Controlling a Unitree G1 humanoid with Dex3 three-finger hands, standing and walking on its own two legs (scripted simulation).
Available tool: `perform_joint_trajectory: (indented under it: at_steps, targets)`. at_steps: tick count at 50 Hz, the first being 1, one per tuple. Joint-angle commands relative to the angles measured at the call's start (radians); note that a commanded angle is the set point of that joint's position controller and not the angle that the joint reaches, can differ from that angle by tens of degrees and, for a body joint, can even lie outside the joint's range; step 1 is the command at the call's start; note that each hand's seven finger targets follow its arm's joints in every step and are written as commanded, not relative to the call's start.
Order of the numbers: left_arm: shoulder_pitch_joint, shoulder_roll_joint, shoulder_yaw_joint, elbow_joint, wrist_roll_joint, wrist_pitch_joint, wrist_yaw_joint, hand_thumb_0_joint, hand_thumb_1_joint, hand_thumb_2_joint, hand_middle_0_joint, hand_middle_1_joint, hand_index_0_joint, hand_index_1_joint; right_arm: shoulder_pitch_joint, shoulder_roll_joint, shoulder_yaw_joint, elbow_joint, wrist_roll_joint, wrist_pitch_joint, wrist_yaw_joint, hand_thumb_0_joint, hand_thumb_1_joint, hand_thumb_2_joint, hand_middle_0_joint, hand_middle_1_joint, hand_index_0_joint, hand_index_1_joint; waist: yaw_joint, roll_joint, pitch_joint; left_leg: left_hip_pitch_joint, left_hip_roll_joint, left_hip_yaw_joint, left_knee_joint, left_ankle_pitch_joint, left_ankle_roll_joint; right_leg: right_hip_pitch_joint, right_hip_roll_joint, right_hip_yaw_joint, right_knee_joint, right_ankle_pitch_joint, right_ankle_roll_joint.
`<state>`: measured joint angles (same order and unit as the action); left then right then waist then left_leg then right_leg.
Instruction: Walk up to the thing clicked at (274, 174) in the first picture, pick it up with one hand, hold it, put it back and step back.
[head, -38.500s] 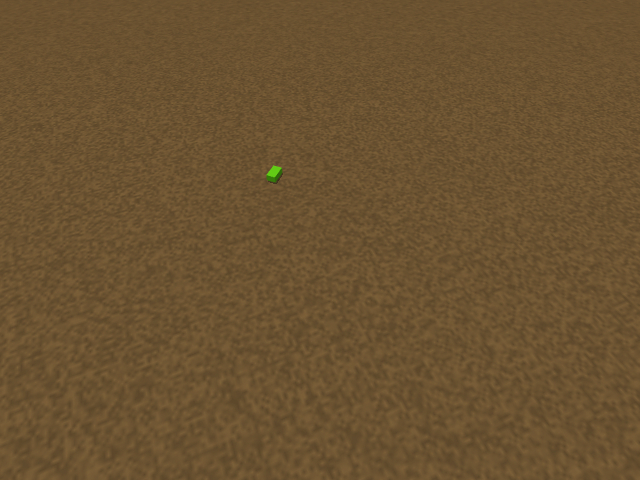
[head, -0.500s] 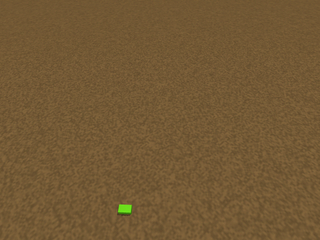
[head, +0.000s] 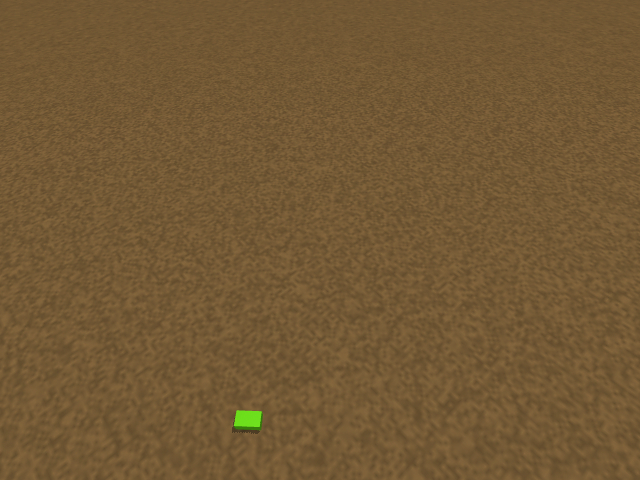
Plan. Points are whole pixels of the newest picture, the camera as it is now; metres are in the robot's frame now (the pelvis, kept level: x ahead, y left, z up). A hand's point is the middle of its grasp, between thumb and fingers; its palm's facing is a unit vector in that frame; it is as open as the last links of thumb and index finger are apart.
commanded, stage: step back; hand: left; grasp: from above
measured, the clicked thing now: (248, 420) +0.43 +0.24 -0.77
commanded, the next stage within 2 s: none
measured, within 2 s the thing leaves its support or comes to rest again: neither
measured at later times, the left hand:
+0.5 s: hand out of the picture +0.06 +0.33 -0.18, palm faces -0.02 -0.93 -0.36, open 7.4 cm
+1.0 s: hand out of the picture -0.08 +0.31 -0.15, palm faces -0.02 -0.91 -0.41, open 7.4 cm
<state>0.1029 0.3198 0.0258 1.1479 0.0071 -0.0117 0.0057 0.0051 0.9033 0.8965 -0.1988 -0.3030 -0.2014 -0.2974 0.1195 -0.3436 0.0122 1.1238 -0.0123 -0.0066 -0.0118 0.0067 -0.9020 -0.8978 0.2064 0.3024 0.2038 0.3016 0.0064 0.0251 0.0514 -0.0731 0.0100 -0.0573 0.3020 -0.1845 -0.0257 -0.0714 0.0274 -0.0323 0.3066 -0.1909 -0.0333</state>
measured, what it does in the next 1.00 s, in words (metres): walks backwards: left foot, then right foot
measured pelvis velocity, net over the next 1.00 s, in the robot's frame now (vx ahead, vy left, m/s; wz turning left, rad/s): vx -0.19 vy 0.05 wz -0.03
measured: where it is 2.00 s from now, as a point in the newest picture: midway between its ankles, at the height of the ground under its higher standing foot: outside the picture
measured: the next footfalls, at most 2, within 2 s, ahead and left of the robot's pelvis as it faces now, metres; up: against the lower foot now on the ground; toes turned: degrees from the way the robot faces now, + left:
left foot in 0.32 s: -0.01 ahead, +0.17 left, +0.00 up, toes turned -2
right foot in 0.74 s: -0.12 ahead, -0.07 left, +0.00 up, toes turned -2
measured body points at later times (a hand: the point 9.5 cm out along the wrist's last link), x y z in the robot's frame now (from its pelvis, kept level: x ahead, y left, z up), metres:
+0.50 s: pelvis -0.07 +0.06 -0.02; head +0.01 +0.09 +0.42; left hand +0.06 +0.37 -0.15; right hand +0.00 -0.25 -0.13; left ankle -0.05 +0.17 -0.75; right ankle -0.10 -0.08 -0.67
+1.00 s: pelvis -0.19 +0.05 -0.02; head -0.14 +0.03 +0.43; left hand -0.08 +0.35 -0.12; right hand -0.11 -0.28 -0.15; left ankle -0.22 +0.18 -0.68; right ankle -0.16 -0.07 -0.75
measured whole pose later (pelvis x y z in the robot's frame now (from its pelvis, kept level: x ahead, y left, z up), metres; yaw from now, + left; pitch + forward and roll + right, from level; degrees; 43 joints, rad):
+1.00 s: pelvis -0.19 +0.05 -0.02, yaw -2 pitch -2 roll +1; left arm 0.16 0.34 0.07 0.81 0.03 0.03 0.02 0.01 0.90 0.90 -0.20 -0.30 -0.20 -0.30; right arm 0.18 -0.42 -0.04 0.88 0.01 0.05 -0.03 0.01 -0.90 -0.90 0.21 0.30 0.20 0.30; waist 0.02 0.03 0.16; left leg -0.40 -0.11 -0.13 1.07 -0.52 -0.02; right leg -0.29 -0.01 0.01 0.60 -0.27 -0.02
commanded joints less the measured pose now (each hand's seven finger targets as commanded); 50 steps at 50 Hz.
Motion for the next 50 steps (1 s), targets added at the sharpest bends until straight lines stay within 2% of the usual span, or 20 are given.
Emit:
perform_joint_trajectory:
  at_steps: [1,3,5,7,11,13,15,16,17,18,21,27,35,37,38,39,40,42,43,50]
  targets:
    - [-0.016,0.301,0.09,-0.094,-0.018,-0.011,0.02,0.0,0.9,0.9,-0.2,-0.3,-0.2,-0.3,-0.057,-0.226,-0.062,-0.098,0.018,0.003,-0.004,0.0,-0.9,-0.9,0.2,0.3,0.2,0.3,0.0,-0.062,0.027,-0.126,0.048,-0.031,0.183,0.299,0.068,-0.037,-0.183,0.152,0.035,0.469,-0.03]
    - [-0.016,0.315,0.101,-0.136,-0.015,-0.005,0.022,0.0,0.9,0.9,-0.2,-0.3,-0.2,-0.3,-0.022,-0.204,-0.068,-0.125,0.027,0.017,-0.002,0.0,-0.9,-0.9,0.2,0.3,0.2,0.3,-0.008,-0.119,-0.054,-0.147,-0.022,0.01,0.35,0.161,0.056,-0.024,-0.276,0.227,0.028,0.556,-0.126]
    - [-0.065,0.308,0.104,-0.198,0.006,-0.002,0.025,0.0,0.9,0.9,-0.2,-0.3,-0.2,-0.3,0.004,-0.21,-0.088,-0.153,0.014,0.039,0.001,0.0,-0.9,-0.9,0.2,0.3,0.2,0.3,-0.012,-0.168,-0.086,-0.213,-0.065,-0.041,0.632,-0.346,0.065,-0.065,-0.396,0.308,0.022,0.547,-0.236]
    - [-0.12,0.291,0.099,-0.247,0.015,0.004,0.026,0.0,0.9,0.9,-0.2,-0.3,-0.2,-0.3,0.059,-0.217,-0.102,-0.172,0.016,0.051,0.003,0.0,-0.9,-0.9,0.2,0.3,0.2,0.3,-0.043,-0.15,-0.077,-0.233,-0.054,-0.076,0.737,-0.352,0.075,-0.126,-0.372,0.249,0.068,0.52,-0.241]
    - [-0.076,0.286,0.096,-0.295,0.03,0.017,0.032,0.0,0.9,0.9,-0.2,-0.3,-0.2,-0.3,0.068,-0.207,-0.101,-0.214,0.012,0.051,0.003,0.0,-0.9,-0.9,0.2,0.3,0.2,0.3,-0.001,-0.169,-0.097,-0.288,-0.028,-0.023,0.543,-0.298,0.05,-0.024,-0.319,0.206,0.172,0.55,-0.195]
    - [-0.07,0.288,0.094,-0.309,0.017,0.029,0.032,0.0,0.9,0.9,-0.2,-0.3,-0.2,-0.3,0.097,-0.198,-0.104,-0.216,0.002,0.038,0.002,0.0,-0.9,-0.9,0.2,0.3,0.2,0.3,-0.015,-0.181,-0.118,-0.246,-0.012,0.0,0.272,-0.181,0.049,0.01,-0.285,0.188,0.261,0.481,-0.151]
    - [-0.062,0.271,0.085,-0.327,-0.003,0.048,0.022,0.0,0.9,0.9,-0.2,-0.3,-0.2,-0.3,0.109,-0.212,-0.118,-0.219,-0.025,0.022,0.0,0.0,-0.9,-0.9,0.2,0.3,0.2,0.3,-0.03,-0.123,-0.098,-0.124,-0.007,0.02,0.065,0.147,0.049,-0.108,-0.21,0.141,0.358,0.343,-0.08]
    - [-0.03,0.218,0.077,-0.337,-0.015,0.055,0.019,0.0,0.9,0.9,-0.2,-0.3,-0.2,-0.3,0.077,-0.309,-0.14,-0.242,-0.043,0.013,-0.002,0.0,-0.9,-0.9,0.2,0.3,0.2,0.3,-0.007,0.091,-0.112,-0.067,0.195,-0.248,0.046,0.422,0.099,-0.237,-0.06,0.088,0.49,0.066,-0.016]
    - [-0.031,0.215,0.078,-0.341,-0.011,0.061,0.029,0.0,0.9,0.9,-0.2,-0.3,-0.2,-0.3,0.039,-0.393,-0.151,-0.264,-0.027,0.01,0.003,0.0,-0.9,-0.9,0.2,0.3,0.2,0.3,-0.017,0.207,-0.106,-0.078,0.325,-0.37,0.063,0.624,0.224,-0.332,0.089,0.118,0.647,-0.462,0.01]
    - [-0.066,0.247,0.086,-0.333,0.002,0.064,0.04,0.0,0.9,0.9,-0.2,-0.3,-0.2,-0.3,0.067,-0.399,-0.157,-0.265,-0.017,0.008,0.003,0.0,-0.9,-0.9,0.2,0.3,0.2,0.3,-0.063,0.188,-0.129,-0.106,0.361,-0.438,0.069,0.584,0.293,-0.318,0.086,0.214,0.779,-0.524,0.01]
    - [-0.01,0.238,0.085,-0.308,-0.017,0.064,0.038,0.0,0.9,0.9,-0.2,-0.3,-0.2,-0.3,-0.015,-0.288,-0.127,-0.286,-0.019,0.009,-0.015,0.0,-0.9,-0.9,0.2,0.3,0.2,0.3,0.003,0.112,-0.097,-0.031,0.217,-0.184,0.154,0.579,0.222,-0.423,0.082,0.247,0.905,-0.345,0.006]
    - [-0.009,0.244,0.094,-0.352,0.002,0.049,0.027,0.0,0.9,0.9,-0.2,-0.3,-0.2,-0.3,0.078,-0.273,-0.128,-0.309,-0.011,0.01,-0.03,0.0,-0.9,-0.9,0.2,0.3,0.2,0.3,-0.055,0.088,-0.099,0.104,0.266,-0.205,0.205,0.629,0.301,-0.446,0.049,0.19,0.779,-0.372,0.064]
    - [0.142,0.224,0.106,-0.317,0.012,0.033,0.009,0.0,0.9,0.9,-0.2,-0.3,-0.2,-0.3,-0.006,-0.301,-0.127,-0.362,-0.003,0.026,-0.017,0.0,-0.9,-0.9,0.2,0.3,0.2,0.3,-0.005,0.112,-0.148,-0.076,0.227,-0.15,0.251,0.293,0.23,-0.171,-0.01,0.058,0.279,-0.169,0.02]
    - [0.188,0.251,0.117,-0.3,0.027,0.022,0.01,0.0,0.9,0.9,-0.2,-0.3,-0.2,-0.3,-0.019,-0.271,-0.114,-0.358,0.012,0.035,-0.012,0.0,-0.9,-0.9,0.2,0.3,0.2,0.3,0.016,0.074,-0.139,-0.264,0.165,-0.116,0.308,0.127,0.14,-0.007,-0.05,0.11,0.118,0.008,-0.013]
    - [0.176,0.33,0.134,-0.32,0.039,0.013,0.009,0.0,0.9,0.9,-0.2,-0.3,-0.2,-0.3,-0.006,-0.231,-0.102,-0.368,0.02,0.036,-0.009,0.0,-0.9,-0.9,0.2,0.3,0.2,0.3,0.008,-0.151,-0.108,-0.449,0.024,-0.055,0.482,-0.11,0.07,0.018,-0.235,0.4,0.064,0.034,-0.077]
    - [0.106,0.435,0.15,-0.354,0.028,0.018,0.008,0.0,0.9,0.9,-0.2,-0.3,-0.2,-0.3,-0.07,-0.223,-0.11,-0.374,0.021,0.043,-0.023,0.0,-0.9,-0.9,0.2,0.3,0.2,0.3,0.056,-0.327,-0.039,-0.415,-0.118,-0.025,0.741,-0.448,0.035,-0.236,-0.44,0.603,-0.018,0.118,-0.276]
    - [0.051,0.405,0.146,-0.393,0.032,0.011,0.01,0.0,0.9,0.9,-0.2,-0.3,-0.2,-0.3,-0.048,-0.252,-0.12,-0.353,0.015,0.048,-0.025,0.0,-0.9,-0.9,0.2,0.3,0.2,0.3,0.033,-0.254,0.023,-0.376,-0.102,-0.125,0.902,-0.45,0.025,-0.331,-0.455,0.617,-0.02,0.159,-0.297]
    - [-0.049,0.304,0.119,-0.409,0.016,0.01,0.018,0.0,0.9,0.9,-0.2,-0.3,-0.2,-0.3,0.055,-0.237,-0.112,-0.309,0.026,0.045,-0.021,0.0,-0.9,-0.9,0.2,0.3,0.2,0.3,-0.047,-0.122,0.028,-0.393,-0.138,-0.146,0.936,-0.32,0.033,-0.264,-0.269,0.309,0.073,0.295,-0.18]
    - [-0.063,0.298,0.122,-0.419,0.024,0.013,0.021,0.0,0.9,0.9,-0.2,-0.3,-0.2,-0.3,0.063,-0.235,-0.108,-0.306,0.024,0.04,-0.021,0.0,-0.9,-0.9,0.2,0.3,0.2,0.3,-0.045,-0.164,0.034,-0.392,-0.145,-0.111,0.942,-0.3,0.028,-0.269,-0.249,0.268,0.077,0.282,-0.161]
    - [0.084,0.288,0.119,-0.437,0.026,0.021,0.038,0.0,0.9,0.9,-0.2,-0.3,-0.2,-0.3,0.049,-0.229,-0.101,-0.339,0.006,0.028,-0.023,0.0,-0.9,-0.9,0.2,0.3,0.2,0.3,0.05,-0.203,-0.089,-0.406,-0.058,-0.047,0.6,-0.362,0.004,0.057,-0.309,0.289,0.19,0.465,-0.206]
